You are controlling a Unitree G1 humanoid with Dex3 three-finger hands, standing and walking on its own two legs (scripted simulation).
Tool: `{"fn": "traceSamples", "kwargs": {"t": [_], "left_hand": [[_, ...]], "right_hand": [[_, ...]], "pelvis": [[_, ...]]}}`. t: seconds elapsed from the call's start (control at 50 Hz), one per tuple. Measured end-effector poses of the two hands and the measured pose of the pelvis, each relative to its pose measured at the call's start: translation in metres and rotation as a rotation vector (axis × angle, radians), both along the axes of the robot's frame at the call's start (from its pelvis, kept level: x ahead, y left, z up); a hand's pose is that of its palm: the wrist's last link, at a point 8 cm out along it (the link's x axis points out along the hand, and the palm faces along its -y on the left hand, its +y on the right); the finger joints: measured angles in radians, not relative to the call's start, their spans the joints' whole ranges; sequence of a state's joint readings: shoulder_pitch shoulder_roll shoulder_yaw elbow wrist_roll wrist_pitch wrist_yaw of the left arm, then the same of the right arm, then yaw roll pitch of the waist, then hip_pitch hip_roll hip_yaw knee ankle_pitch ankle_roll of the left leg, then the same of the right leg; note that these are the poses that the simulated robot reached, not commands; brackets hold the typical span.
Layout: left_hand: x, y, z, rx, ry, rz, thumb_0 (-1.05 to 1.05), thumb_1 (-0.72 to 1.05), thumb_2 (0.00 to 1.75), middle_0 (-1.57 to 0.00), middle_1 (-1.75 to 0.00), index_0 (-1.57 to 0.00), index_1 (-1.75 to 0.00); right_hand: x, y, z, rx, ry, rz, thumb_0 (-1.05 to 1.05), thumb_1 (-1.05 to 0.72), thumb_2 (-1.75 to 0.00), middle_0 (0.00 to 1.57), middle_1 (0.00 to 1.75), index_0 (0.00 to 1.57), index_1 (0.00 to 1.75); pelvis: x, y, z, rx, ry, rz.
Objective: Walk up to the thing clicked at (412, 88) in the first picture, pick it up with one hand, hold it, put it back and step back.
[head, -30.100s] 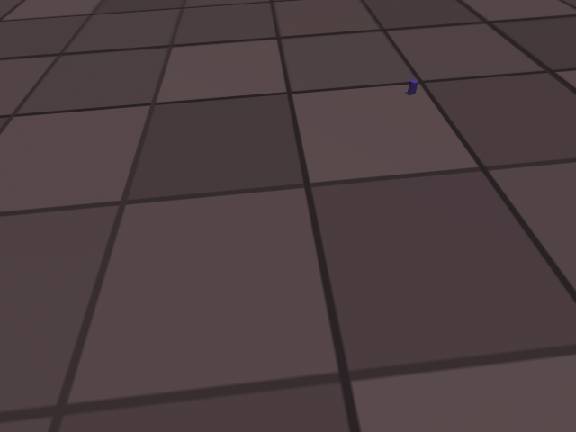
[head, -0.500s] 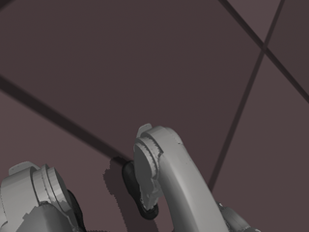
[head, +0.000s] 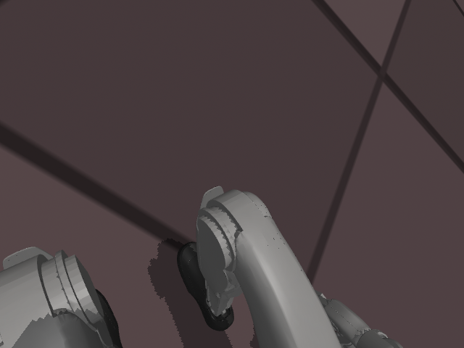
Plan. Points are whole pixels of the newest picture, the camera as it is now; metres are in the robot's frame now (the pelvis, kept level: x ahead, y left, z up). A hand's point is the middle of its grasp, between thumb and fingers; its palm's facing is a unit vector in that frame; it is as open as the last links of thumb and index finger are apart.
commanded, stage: rest palm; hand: left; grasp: from above
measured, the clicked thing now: out of the picture +0.46 +0.36 -0.27
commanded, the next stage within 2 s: close in 0.10 s
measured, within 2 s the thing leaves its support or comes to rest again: leaves its support in 1.90 s
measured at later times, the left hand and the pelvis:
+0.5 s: hand out of the picture +0.44 +0.35 -0.24, palm faces -0.42 -0.17 -0.89, open 13.6 cm; pelvis +0.00 +0.00 +0.00, yaw -1 degrees
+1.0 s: hand out of the picture +0.44 +0.35 -0.24, palm faces -0.43 -0.16 -0.89, open 10.8 cm; pelvis +0.00 +0.00 +0.01, yaw -1 degrees
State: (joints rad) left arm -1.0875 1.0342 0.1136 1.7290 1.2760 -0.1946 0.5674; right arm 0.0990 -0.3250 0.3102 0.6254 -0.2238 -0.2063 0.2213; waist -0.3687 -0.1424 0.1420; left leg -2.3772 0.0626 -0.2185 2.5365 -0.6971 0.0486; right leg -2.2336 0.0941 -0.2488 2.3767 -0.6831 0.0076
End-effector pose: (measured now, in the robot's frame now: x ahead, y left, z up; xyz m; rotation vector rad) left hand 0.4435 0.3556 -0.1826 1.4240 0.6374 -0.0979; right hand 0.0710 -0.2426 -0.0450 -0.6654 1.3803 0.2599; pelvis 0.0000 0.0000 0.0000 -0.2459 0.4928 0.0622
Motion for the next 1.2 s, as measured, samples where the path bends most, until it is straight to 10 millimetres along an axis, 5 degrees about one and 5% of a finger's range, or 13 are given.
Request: {"fn": "traceSamples", "kwargs": {"t": [0.34, 0.56, 1.2], "left_hand": [[0.006, -0.012, -0.004, -0.037, -0.003, -0.06, 0.0, -0.49, 1.03, -0.15, -0.99, -0.12, -1.02], [0.001, -0.001, 0.004, -0.007, -0.009, -0.011, 0.0, -0.41, 0.93, -0.19, -0.93, -0.17, -0.95], [-0.002, -0.004, 0.003, -0.019, -0.003, -0.014, 0.0, 0.12, 0.62, -0.5, -0.8, -0.56, -0.75]], "right_hand": [[-0.008, 0.0, 0.001, 0.007, 0.049, -0.002, 0.0, -0.91, -0.9, 0.21, 0.3, 0.2, 0.3], [-0.001, -0.004, 0.003, -0.003, 0.001, 0.018, 0.0, -0.9, -0.9, 0.21, 0.3, 0.2, 0.3], [0.0, -0.003, 0.003, 0.006, -0.007, 0.024, 0.0, -0.9, -0.9, 0.21, 0.3, 0.2, 0.3]], "pelvis": [[0.002, -0.002, 0.003, -0.004, -0.009, -0.006], [-0.002, -0.001, 0.002, -0.005, -0.014, -0.009], [-0.004, -0.002, 0.001, -0.002, -0.017, -0.008]]}}
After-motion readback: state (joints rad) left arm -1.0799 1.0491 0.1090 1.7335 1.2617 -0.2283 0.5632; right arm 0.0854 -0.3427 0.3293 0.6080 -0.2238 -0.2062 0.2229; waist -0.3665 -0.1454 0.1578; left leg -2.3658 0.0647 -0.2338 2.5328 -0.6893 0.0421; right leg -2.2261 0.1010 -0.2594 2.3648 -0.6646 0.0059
